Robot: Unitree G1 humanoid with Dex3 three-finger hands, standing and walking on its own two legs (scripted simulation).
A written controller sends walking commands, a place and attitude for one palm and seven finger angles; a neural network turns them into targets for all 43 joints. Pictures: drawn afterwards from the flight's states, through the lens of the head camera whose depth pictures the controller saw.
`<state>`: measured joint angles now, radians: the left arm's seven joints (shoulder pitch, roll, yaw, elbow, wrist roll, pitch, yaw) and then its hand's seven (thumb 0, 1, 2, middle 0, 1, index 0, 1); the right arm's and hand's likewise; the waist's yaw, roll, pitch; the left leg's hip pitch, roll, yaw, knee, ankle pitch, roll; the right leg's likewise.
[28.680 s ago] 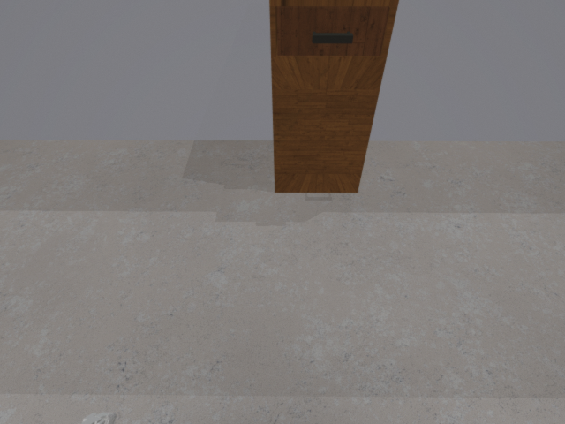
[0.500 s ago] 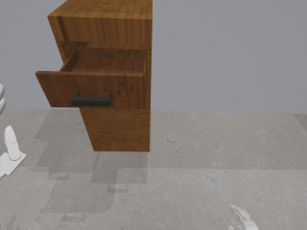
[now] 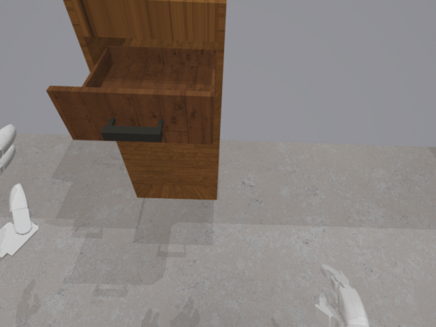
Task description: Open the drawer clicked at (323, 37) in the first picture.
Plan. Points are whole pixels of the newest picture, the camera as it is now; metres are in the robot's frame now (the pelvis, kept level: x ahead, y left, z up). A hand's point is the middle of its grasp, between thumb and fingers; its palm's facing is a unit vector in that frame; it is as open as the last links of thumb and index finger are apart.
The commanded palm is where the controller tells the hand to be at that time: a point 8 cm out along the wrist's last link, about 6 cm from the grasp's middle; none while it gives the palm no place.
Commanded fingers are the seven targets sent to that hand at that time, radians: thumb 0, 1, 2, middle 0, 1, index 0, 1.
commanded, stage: stop stepping back and stand still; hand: left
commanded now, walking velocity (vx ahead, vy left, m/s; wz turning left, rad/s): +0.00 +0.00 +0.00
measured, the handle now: (134, 127) +0.55 +0.24 +0.02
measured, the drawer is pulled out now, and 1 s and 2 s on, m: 0.27 0.27 0.27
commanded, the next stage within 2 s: let the arm hang, fingers relaxed in 0.02 s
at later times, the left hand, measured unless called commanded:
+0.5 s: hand out of the picture -0.03 +0.17 -0.18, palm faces +0.03 -0.98 -0.18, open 7.0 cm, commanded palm none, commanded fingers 0.00 0.90 0.90 -0.20 -0.30 -0.20 -0.30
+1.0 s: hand out of the picture -0.02 +0.17 -0.17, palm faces +0.04 -0.98 -0.20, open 7.4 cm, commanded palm none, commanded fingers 0.00 0.90 0.90 -0.20 -0.30 -0.20 -0.30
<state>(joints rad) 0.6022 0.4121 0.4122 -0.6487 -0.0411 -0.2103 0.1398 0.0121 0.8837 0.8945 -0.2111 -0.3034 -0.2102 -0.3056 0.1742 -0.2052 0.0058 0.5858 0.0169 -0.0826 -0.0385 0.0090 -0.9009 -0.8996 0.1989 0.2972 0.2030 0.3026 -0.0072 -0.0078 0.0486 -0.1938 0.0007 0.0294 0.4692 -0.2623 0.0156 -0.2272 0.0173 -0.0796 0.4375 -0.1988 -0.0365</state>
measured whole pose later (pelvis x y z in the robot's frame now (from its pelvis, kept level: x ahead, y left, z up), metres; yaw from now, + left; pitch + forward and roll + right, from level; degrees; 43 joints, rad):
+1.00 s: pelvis -0.03 +0.00 +0.00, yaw +0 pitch -2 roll +0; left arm 0.27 0.12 0.02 1.11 0.02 0.01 0.03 0.00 0.91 0.89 -0.20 -0.30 -0.20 -0.30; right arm 0.34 -0.10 -0.01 1.08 -0.02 0.02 -0.02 0.00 -0.91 -0.90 0.20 0.30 0.20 0.30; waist -0.01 0.03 0.03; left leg -0.21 -0.01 0.03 0.46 -0.22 0.02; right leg -0.25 0.02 -0.04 0.44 -0.16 -0.04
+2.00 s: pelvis +0.01 -0.01 +0.00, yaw -1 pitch -2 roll +0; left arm 0.24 0.14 0.02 1.14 0.01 -0.01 0.03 0.00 0.91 0.89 -0.20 -0.30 -0.20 -0.30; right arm 0.28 -0.14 -0.01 1.13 -0.01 0.01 -0.03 0.00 -0.91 -0.90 0.20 0.30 0.20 0.30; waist -0.01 0.03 0.07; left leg -0.12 0.01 0.04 0.38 -0.24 0.00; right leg -0.17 0.04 -0.03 0.38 -0.18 -0.05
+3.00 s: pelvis +0.01 -0.02 +0.00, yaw -1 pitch -2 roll +0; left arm 0.24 0.14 0.02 1.14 0.01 -0.01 0.03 0.00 0.91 0.89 -0.20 -0.30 -0.20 -0.30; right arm 0.28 -0.14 -0.02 1.13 -0.01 0.01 -0.04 0.00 -0.91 -0.90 0.20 0.30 0.20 0.30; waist -0.01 0.03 0.07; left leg -0.10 0.02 0.04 0.37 -0.24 -0.01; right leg -0.16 0.06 -0.03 0.37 -0.19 -0.06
